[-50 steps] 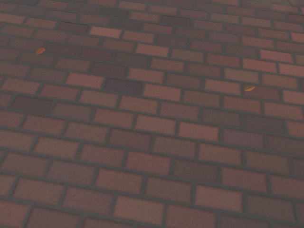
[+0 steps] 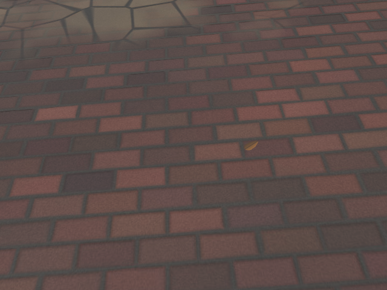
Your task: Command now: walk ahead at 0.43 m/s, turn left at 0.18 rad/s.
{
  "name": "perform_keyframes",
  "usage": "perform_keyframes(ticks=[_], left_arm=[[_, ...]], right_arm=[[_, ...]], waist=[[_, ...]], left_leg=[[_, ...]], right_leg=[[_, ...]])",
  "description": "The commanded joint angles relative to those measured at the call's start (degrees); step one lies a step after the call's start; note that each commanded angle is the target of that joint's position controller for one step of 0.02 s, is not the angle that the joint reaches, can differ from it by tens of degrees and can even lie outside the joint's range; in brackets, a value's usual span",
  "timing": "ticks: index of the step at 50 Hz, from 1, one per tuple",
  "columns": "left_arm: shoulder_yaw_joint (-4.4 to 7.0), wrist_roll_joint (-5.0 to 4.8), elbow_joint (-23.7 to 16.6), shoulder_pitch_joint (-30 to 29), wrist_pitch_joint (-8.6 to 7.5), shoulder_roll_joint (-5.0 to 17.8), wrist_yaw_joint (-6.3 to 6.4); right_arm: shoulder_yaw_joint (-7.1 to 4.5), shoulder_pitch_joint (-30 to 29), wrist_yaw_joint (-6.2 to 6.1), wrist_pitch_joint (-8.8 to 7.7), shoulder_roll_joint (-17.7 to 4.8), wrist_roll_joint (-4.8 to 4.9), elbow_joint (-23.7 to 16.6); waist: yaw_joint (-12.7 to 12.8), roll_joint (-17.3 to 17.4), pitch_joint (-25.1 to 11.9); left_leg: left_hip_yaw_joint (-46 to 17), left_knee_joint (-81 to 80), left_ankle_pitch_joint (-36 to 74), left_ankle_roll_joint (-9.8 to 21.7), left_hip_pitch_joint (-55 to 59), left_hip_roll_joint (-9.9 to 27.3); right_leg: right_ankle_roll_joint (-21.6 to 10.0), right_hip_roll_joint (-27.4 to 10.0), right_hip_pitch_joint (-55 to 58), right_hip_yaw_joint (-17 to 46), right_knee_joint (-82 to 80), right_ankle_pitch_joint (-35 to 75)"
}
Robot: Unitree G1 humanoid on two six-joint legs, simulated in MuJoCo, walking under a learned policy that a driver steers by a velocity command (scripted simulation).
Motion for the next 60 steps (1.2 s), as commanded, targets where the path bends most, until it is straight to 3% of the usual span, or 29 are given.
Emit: perform_keyframes(ticks=[1, 6, 9, 12, 14, 15, 16, 17, 18, 19, 20, 21, 24, 28, 32, 36, 37, 38, 39, 40, 41, 42, 45, 48, 52, 55, 58, 59, 60], left_arm=[[2.76, 0.27, -2.6, -1.4, -1.52, 9.3, 0.90], [3.07, -0.50, 0.4, 0.4, -1.57, 10.3, 1.54], [3.29, -0.90, 2.2, 2.1, -0.68, 10.9, 1.94], [3.83, -0.83, 2.3, 1.6, 0.76, 13.2, 3.22], [4.02, -0.77, 1.5, -0.6, 1.46, 14.5, 3.70], [3.39, -0.17, 0.2, -1.3, 0.73, 13.4, 3.64], [0.51, 0.87, -2.1, 6.2, -0.98, 4.2, 1.86], [1.15, -1.19, -2.6, -0.9, -3.41, 9.1, 0.71], [1.70, -3.35, -5.2, -7.0, -4.60, 11.2, 0.15], [1.37, -2.66, -5.8, -8.4, -5.29, 10.6, 0.34], [1.70, -1.10, -5.4, -8.5, -5.22, 10.5, 0.66], [2.03, -0.46, -5.3, -6.9, -4.55, 10.7, 0.65], [1.57, 0.42, -5.3, -5.2, -2.57, 9.1, 0.91], [0.01, 0.54, -7.7, -14.9, -2.50, 5.6, 0.93], [0.97, -1.25, -9.0, -19.6, -3.20, 8.0, 0.23], [3.43, -1.17, -7.3, -10.3, -3.97, 11.5, 0.22], [4.35, -0.08, -6.9, -2.5, -4.17, 14.5, 0.68], [5.40, 1.13, -5.3, 2.0, -3.34, 19.2, 0.48], [4.86, -0.05, -5.4, 2.0, -3.09, 15.4, 0.09], [3.82, -0.36, -6.0, -0.5, -2.79, 11.5, 0.39], [3.27, -0.01, -6.0, -3.1, -2.44, 10.2, 0.54], [2.93, 0.39, -5.6, -4.9, -2.23, 9.2, 0.60], [2.51, -0.01, -4.0, -6.3, -2.81, 7.3, 0.74], [3.00, -0.09, -1.4, -5.3, -3.15, 8.8, 0.40], [3.28, -1.49, 0.9, -6.6, -1.71, 10.9, 0.46], [3.61, -2.23, 3.2, -3.2, -0.62, 12.5, 0.59], [3.47, -2.88, 3.5, -4.8, -0.12, 12.0, 0.91], [2.89, -2.19, 3.2, -3.9, -0.46, 10.2, 0.91], [1.43, -0.50, 1.5, -2.0, -0.94, 6.3, 0.73]], right_arm=[[-0.17, -5.4, 0.14, -0.60, -2.4, 0.23, -3.9], [1.16, -12.7, 1.67, -1.12, -0.4, 0.43, -6.1], [1.51, -16.0, 3.02, -1.62, -0.1, 0.44, -8.0], [0.33, -12.5, 3.45, -1.35, -2.7, 0.37, -8.3], [-2.06, 1.6, 2.48, -0.89, -7.5, 0.59, -5.8], [-3.32, 11.0, 1.16, -0.11, -11.0, 0.32, -4.4], [-3.81, 10.6, 0.84, -0.53, -14.9, 0.33, -4.6], [-2.92, 12.5, 0.32, -0.52, -10.5, 0.25, -4.6], [-2.38, 9.5, 0.00, -0.69, -8.8, -0.05, -4.8], [-1.93, 5.4, -0.04, -0.80, -7.7, 0.10, -5.5], [-1.46, 1.8, -0.06, -0.85, -6.1, -0.02, -6.4], [-1.05, 0.0, -0.32, -0.89, -5.3, -0.84, -7.3], [-1.22, -1.4, -0.99, -1.06, -6.0, -0.50, -7.0], [-1.93, 1.2, -2.02, -0.46, -8.3, 0.18, -5.6], [-2.03, 5.9, -2.29, 0.49, -8.6, 0.83, -4.0], [-1.27, 5.2, -2.14, 0.68, -5.7, 0.09, -4.6], [0.19, 5.8, -1.77, 0.41, -1.6, -0.68, -5.6], [1.20, 12.8, -1.74, -0.32, 1.6, 0.70, -7.5], [0.40, 13.4, -1.89, -0.30, -4.0, 1.68, -6.5], [-0.54, 8.1, -1.96, 0.11, -7.3, 1.40, -6.8], [-0.73, 4.1, -2.07, 0.44, -7.4, 0.50, -7.6], [-0.88, 1.9, -2.00, 0.43, -6.8, -0.09, -8.4], [-0.78, 2.3, -1.35, 1.50, -3.9, 0.59, -8.5], [0.09, -0.8, -1.59, 1.89, -1.1, -0.46, -9.4], [1.41, -5.0, -0.60, 0.40, 1.1, -1.38, -8.9], [0.99, -9.3, 0.04, -0.43, -0.5, -1.12, -9.7], [-0.46, -4.3, -0.40, -1.13, -3.6, -1.94, -7.8], [-1.42, -1.1, -1.13, -1.24, -7.0, -2.69, -7.3], [-2.11, 3.4, -2.19, -0.64, -11.1, -4.58, -7.7]], waist=[[0.8, -5.2, 4.1], [3.3, -5.7, 7.4], [3.8, -5.5, 7.7], [0.3, -10.0, 1.8], [-7.9, -9.7, -6.0], [-12.2, -4.5, -11.8], [-4.4, 10.2, -18.1], [-9.6, 3.5, -21.8], [-9.3, 1.4, -11.8], [-6.1, -4.1, -5.9], [-3.6, -5.3, -2.0], [-1.4, -3.5, -0.7], [0.8, -1.0, 1.3], [-3.0, 0.8, 2.1], [-5.3, 2.8, -0.1], [0.8, 4.4, -3.2], [4.1, -1.7, -10.3], [0.9, -20.9, -16.5], [1.8, -19.3, -14.7], [3.5, -12.8, -8.0], [3.1, -8.3, -3.8], [2.2, -7.3, -1.0], [0.2, -9.9, 1.2], [-0.3, -7.0, 3.3], [-0.1, -7.3, 1.0], [1.3, -8.1, -0.2], [-2.8, -7.8, -3.2], [-3.8, -5.6, -6.3], [-4.3, 4.3, -14.0]], left_leg=[[-3.6, -7.0, 8.2, -0.8, -8.2, -0.2], [0.7, -22.6, 15.4, 0.4, -3.0, -1.9], [3.4, -27.5, 11.7, 2.6, -3.0, -3.6], [8.2, -26.9, 2.5, 6.0, 4.4, -8.6], [7.0, -30.7, 3.7, 9.7, 24.6, -10.9], [-4.7, -31.3, 3.4, 13.2, 44.2, -3.6], [-38.1, -32.7, -6.0, 25.6, 65.5, 12.8], [-45.6, -40.9, -12.9, 25.4, 65.5, 13.5], [-36.8, -43.6, -11.0, 22.1, 57.6, 11.8], [-30.9, -44.8, -6.2, 20.1, 47.6, 9.3], [-26.6, -45.9, 0.1, 19.0, 39.6, 6.8], [-23.6, -47.4, 4.5, 19.1, 33.7, 5.2], [-17.8, -49.3, 11.8, 18.9, 22.9, 3.0], [-11.5, -47.3, 7.6, 14.4, 15.9, -2.6], [-17.8, -42.2, -0.7, 12.0, 22.4, -0.3], [-21.3, -29.8, -0.9, 7.7, 24.7, -0.7], [-16.7, -14.2, -6.7, 5.4, 19.6, -4.3], [-8.5, 5.2, -26.4, 1.7, 0.6, -11.7], [-9.5, 14.6, -24.4, 0.8, -7.4, -7.2], [-8.9, 17.5, -18.6, 0.4, -9.2, -5.0], [-7.1, 16.5, -14.4, 0.2, -7.6, -3.2], [-7.2, 13.9, -11.5, 0.2, -6.1, -1.8], [-5.6, 8.9, -8.7, 0.1, -1.6, 0.3], [-5.5, -0.1, -7.5, -0.8, -1.6, -0.6], [-0.2, -18.8, 3.8, -1.3, 8.2, -2.2], [-0.3, -27.0, 7.4, -0.7, 12.0, -4.5], [-0.1, -37.2, 14.5, 2.4, 23.8, -5.7], [-2.9, -37.2, 29.3, 4.4, 33.0, -1.4], [-14.2, -30.4, 55.3, 10.7, 50.4, 12.7]], right_leg=[[-5.2, -13.7, 3.6, 5.5, -10.9, 19.9], [-2.8, -14.1, 4.0, -1.5, -13.4, 23.2], [-2.2, -15.6, 10.3, -3.7, -9.7, 35.5], [-0.7, -16.2, 16.1, -5.8, 2.4, 67.9], [0.3, -15.0, 10.0, -7.0, 21.9, 71.8], [1.6, -12.4, -5.2, -6.3, 38.9, 50.9], [5.4, 0.5, -32.6, 0.1, 60.7, -14.7], [4.1, 0.3, -38.1, 10.6, 65.8, -15.1], [3.0, -2.9, -41.5, 10.8, 62.5, -9.4], [2.6, -5.2, -39.6, 9.9, 56.7, -5.4], [3.4, -6.6, -36.8, 9.1, 52.1, -3.8], [4.1, -7.6, -33.1, 9.1, 50.6, -2.6], [7.4, -8.5, -29.3, 6.5, 42.7, -0.9], [9.0, -5.4, -23.0, 4.0, 22.9, 15.8], [8.7, -2.8, -19.5, 6.5, 12.5, 19.6], [3.6, -3.7, -6.7, 6.8, 8.2, 12.0], [-0.2, -12.9, 6.0, 15.5, 8.0, 7.3], [-9.1, -25.6, 21.9, 42.9, 0.9, -6.8], [-10.0, -27.5, 21.2, 52.3, -2.2, -20.6], [-7.8, -24.9, 15.9, 42.9, -2.8, -20.4], [-6.1, -22.1, 9.3, 33.5, -2.7, -11.2], [-5.7, -19.7, 4.4, 27.4, -3.4, -3.2], [-5.4, -16.5, -1.2, 16.1, -7.1, 6.7], [-7.7, -16.8, -2.6, 11.3, -8.2, 23.0], [-6.8, -13.2, -3.9, 3.9, -5.7, 39.3], [-5.8, -13.6, -0.2, 6.0, -2.3, 38.8], [-2.7, -11.9, -0.6, 7.9, 5.9, 35.6], [0.0, -8.5, -4.7, 6.6, 12.3, 29.3], [3.7, -3.8, -18.9, 4.0, 27.6, 3.8]])
Next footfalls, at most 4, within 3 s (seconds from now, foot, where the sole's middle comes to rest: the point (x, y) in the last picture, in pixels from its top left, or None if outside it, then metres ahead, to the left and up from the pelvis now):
0.30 left None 0.32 0.12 -0.78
0.74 right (225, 254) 0.64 -0.02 -0.78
1.18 left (139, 240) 0.69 0.30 -0.78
1.56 right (208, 224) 0.76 0.04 -0.78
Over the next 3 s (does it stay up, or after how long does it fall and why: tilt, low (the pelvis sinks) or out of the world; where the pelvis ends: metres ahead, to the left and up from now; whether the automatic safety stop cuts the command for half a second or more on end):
stays up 0.78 0.07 -0.01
